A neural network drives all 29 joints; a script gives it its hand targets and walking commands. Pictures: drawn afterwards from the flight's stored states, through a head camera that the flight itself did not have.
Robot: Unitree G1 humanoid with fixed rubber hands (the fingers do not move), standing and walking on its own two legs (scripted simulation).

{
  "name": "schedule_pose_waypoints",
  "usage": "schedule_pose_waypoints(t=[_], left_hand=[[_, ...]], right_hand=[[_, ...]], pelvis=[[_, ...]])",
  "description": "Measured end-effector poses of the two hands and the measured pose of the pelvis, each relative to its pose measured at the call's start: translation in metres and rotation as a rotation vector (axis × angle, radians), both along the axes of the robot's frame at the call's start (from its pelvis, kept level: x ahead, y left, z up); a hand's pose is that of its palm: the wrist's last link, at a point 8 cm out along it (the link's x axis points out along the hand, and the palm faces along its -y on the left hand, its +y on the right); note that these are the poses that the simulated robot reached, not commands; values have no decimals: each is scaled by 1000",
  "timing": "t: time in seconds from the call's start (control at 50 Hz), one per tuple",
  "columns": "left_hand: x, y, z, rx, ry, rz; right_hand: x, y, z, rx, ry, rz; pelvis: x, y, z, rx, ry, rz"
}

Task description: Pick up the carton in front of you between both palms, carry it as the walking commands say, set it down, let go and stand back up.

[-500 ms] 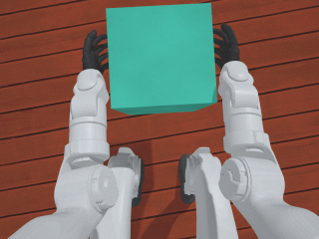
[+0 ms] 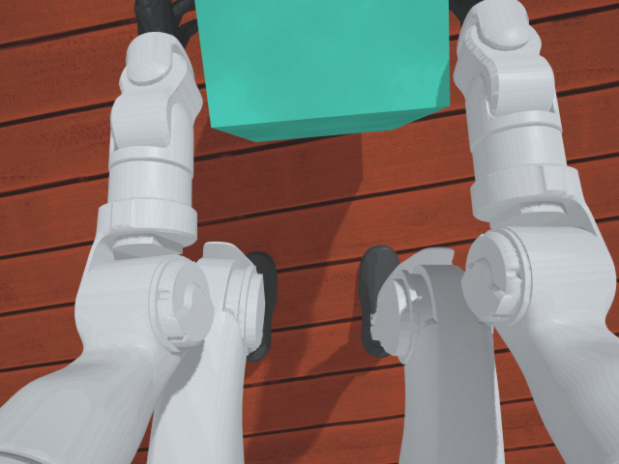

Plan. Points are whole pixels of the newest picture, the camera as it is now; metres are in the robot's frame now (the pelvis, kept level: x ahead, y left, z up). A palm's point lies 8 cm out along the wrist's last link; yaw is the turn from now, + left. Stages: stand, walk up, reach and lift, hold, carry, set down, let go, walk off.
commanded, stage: set down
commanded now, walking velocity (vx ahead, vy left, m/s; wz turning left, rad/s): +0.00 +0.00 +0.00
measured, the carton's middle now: (319, 39) +0.54 -0.01 -0.23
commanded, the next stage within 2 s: none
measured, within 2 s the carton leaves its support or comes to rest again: rests again in 0.50 s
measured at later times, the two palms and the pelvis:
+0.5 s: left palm (179, 37) +0.54 +0.14 -0.20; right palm (463, 13) +0.55 -0.16 -0.20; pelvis +0.00 +0.00 -0.04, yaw +0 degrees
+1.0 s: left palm (173, 39) +0.54 +0.15 -0.21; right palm (462, 14) +0.56 -0.16 -0.21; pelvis -0.01 +0.00 -0.05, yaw +0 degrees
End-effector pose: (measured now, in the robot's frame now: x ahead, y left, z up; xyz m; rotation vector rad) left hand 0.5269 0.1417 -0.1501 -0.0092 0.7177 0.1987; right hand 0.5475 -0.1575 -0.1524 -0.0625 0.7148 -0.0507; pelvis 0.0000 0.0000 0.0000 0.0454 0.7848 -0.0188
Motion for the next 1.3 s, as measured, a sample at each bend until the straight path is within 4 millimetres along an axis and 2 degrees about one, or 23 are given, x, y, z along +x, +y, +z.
schedule_pose_waypoints(t=[0.08,0.16,0.34,0.66,1.14,1.22,1.3], left_hand=[[7,0,-23,0,12,-10],[18,2,-28,6,4,-15],[13,0,-42,-13,26,-21],[11,8,-53,-17,26,-46],[13,12,-56,-52,15,-90],[13,13,-58,-44,11,-91],[7,17,-74,4,44,-85]], right_hand=[[6,-1,-24,-4,11,8],[12,1,-36,-1,3,11],[12,-2,-44,-4,26,10],[8,1,-51,25,23,42],[10,-3,-57,81,-2,85],[11,-4,-62,68,-4,81],[1,-12,-82,15,38,55]], pelvis=[[1,1,-14,-2,-25,4],[4,2,-25,-3,-47,9],[8,4,-37,-3,-59,2],[-6,5,-48,-8,-147,6],[-9,2,-52,1,-210,9],[-10,2,-52,2,-226,7],[-9,2,-50,0,-238,3]])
